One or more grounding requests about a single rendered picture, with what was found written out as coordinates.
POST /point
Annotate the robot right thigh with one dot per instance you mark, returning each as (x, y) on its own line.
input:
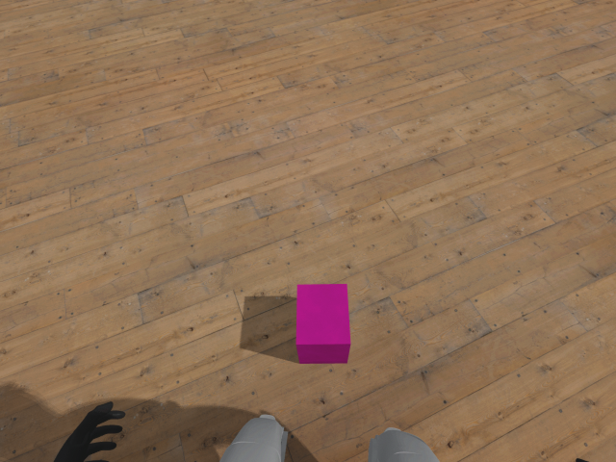
(399, 446)

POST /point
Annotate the robot thigh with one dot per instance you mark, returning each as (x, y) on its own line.
(260, 440)
(399, 446)

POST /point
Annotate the carton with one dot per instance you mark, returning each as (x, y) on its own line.
(322, 324)

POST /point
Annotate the left robot hand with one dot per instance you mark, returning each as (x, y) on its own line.
(77, 447)

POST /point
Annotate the robot left thigh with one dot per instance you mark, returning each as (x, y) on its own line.
(260, 440)

